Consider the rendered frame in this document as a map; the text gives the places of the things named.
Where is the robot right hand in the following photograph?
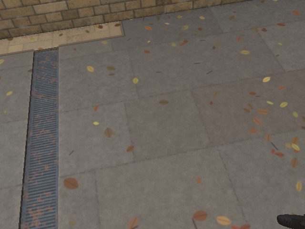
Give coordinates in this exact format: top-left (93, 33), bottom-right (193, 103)
top-left (276, 214), bottom-right (305, 229)

